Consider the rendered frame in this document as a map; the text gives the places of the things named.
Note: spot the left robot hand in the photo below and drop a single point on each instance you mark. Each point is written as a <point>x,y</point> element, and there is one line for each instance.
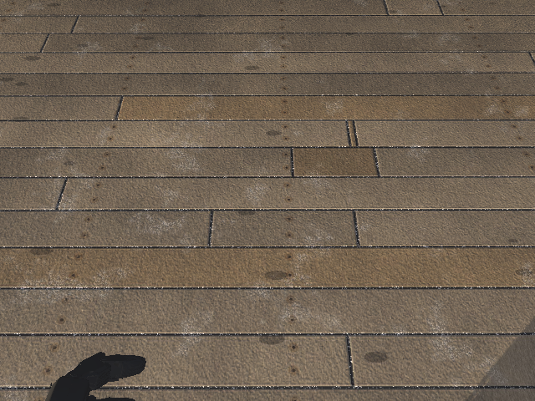
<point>92,373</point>

